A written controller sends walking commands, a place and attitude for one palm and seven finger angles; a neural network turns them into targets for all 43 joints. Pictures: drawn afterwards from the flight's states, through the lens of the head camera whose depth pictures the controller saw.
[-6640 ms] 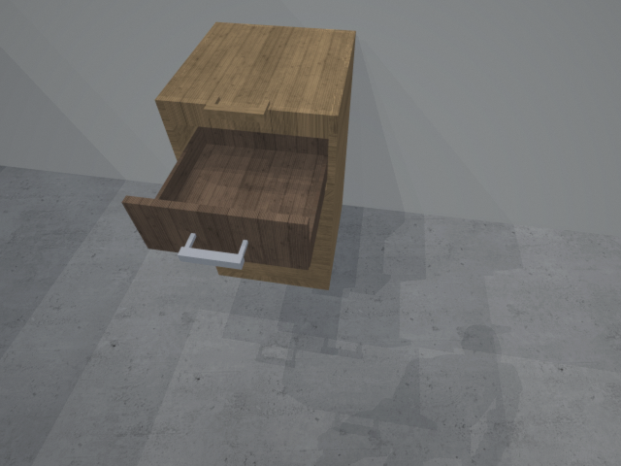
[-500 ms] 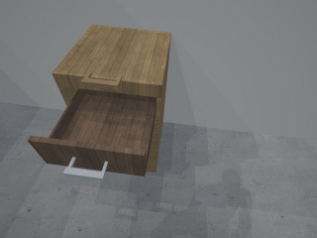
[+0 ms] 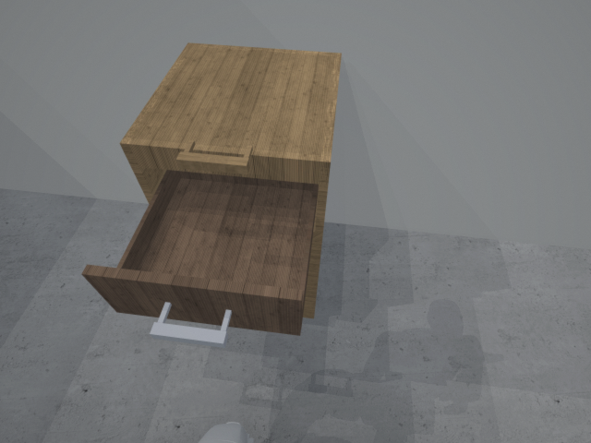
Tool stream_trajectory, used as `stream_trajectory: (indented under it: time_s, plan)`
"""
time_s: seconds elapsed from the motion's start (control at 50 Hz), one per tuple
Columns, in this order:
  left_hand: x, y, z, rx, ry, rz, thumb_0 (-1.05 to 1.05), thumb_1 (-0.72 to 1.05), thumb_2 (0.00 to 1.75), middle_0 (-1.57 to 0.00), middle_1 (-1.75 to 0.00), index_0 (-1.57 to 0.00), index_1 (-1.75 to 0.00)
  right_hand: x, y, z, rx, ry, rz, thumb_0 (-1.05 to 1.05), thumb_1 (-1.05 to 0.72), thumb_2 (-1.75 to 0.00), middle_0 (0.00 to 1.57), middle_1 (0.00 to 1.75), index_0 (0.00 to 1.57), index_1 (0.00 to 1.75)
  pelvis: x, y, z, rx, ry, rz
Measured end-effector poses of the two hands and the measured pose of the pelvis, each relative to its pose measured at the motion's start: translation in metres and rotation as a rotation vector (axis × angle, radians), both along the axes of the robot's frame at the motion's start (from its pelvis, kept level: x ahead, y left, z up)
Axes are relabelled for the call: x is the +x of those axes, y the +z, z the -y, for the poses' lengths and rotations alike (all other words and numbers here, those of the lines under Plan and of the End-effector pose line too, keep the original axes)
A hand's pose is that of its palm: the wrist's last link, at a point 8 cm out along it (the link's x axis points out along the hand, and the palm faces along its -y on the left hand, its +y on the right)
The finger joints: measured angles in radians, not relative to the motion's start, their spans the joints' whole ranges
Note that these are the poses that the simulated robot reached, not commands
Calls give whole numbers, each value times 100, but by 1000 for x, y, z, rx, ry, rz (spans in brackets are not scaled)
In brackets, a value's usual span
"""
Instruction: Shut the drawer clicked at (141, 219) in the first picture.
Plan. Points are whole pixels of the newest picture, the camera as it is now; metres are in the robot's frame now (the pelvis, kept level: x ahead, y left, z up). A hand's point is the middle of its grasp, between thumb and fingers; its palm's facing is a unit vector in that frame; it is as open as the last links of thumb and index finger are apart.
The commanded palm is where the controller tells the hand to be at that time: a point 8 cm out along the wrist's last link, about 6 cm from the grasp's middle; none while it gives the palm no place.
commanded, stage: come to a stop and stand still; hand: left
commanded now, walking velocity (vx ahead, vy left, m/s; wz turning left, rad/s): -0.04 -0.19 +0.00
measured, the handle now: (193, 323) +0.32 +0.22 -0.16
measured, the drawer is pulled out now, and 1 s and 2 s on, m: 0.27 0.27 0.27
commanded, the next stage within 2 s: look again from close up in 0.90 s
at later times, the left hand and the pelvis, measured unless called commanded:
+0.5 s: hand out of the picture +0.01 +0.20 -0.17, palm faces -0.01 -0.97 -0.23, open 7.3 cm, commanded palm none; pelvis +0.00 +0.03 -0.01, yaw +0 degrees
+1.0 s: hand out of the picture +0.03 +0.20 -0.17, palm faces +0.01 -0.98 -0.21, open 7.3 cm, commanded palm none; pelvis +0.00 +0.02 +0.00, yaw +0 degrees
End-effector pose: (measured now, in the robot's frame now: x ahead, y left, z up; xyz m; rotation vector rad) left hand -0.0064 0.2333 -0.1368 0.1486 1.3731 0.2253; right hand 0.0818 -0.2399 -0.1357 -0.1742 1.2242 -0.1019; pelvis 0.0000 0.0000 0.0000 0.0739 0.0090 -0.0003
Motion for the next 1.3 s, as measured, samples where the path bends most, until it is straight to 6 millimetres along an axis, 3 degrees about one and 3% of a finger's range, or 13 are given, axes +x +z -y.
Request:
stream_trajectory:
  time_s: [0.08, 0.14, 0.2, 0.28, 0.46, 0.58, 0.74, 0.86, 1.06, 1.3]
  plan:
    - [-4, -23, -38, -5, 8, -29, 0, 90, 90, -21, -30, -20, -30, 16, -4, -18, -54, 10, 79, 0, -91, -90, 20, 30, 20, 30, 6, -19, -30, -51, 0, 0]
    - [1, -30, -60, 17, 11, -32, 0, 90, 90, -20, -30, -20, -30, 8, -2, -35, -66, 17, 61, 0, -91, -89, 20, 30, 20, 30, 5, -20, -36, -36, 9, 8]
    - [9, -26, -65, 13, 2, -5, 0, 91, 90, -20, -30, -19, -30, -6, 0, -51, -51, 19, 25, 0, -91, -89, 20, 30, 20, 30, 5, -14, -39, -38, 7, 9]
    - [15, -17, -57, -10, -26, 1, 0, 91, 90, -20, -30, -19, -30, -25, -4, -60, -27, -23, -9, 0, -93, -89, 20, 30, 21, 30, 4, -8, -42, -39, -4, 3]
    - [11, -5, -16, -4, -78, 8, 0, 92, 90, -20, -30, -19, -30, -78, -26, -46, 44, -98, -123, 0, -92, -89, 20, 30, 20, 30, -3, -8, -28, -61, -12, 17]
    - [10, -1, -7, 3, -85, 18, 1, 93, 90, -20, -30, -20, -30, -94, -26, -42, 60, -105, -153, 0, -91, -89, 20, 30, 20, 30, 2, -7, -21, -82, 8, 3]
    - [31, -6, -8, -2, -64, 80, 1, 93, 90, -20, -30, -20, -30, -93, -21, -46, 48, -72, -170, 0, -91, -89, 20, 30, 20, 30, 7, -7, -14, -71, 6, 7]
    - [35, -5, -10, -7, -76, 89, 1, 93, 90, -20, -30, -20, -30, -84, -16, -41, 24, -63, -152, 1, -92, -89, 20, 30, 20, 30, 6, -4, -15, -70, 1, 15]
    - [19, -8, -12, -36, -72, 44, 0, 92, 90, -20, -30, -20, -30, -73, -7, -39, -6, -39, -134, 0, -91, -89, 20, 30, 20, 30, 4, -1, -21, -71, -1, 16]
    - [0, -10, -14, -65, -54, -1, 0, 91, 90, -20, -30, -19, -30, -76, -6, -52, -6, -31, -150, 1, -92, -89, 20, 30, 20, 30, 6, 1, -32, -70, 2, 23]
